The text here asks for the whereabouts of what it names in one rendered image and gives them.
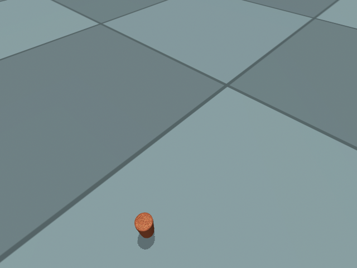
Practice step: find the cup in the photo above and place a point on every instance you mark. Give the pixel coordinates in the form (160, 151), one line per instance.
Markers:
(144, 225)

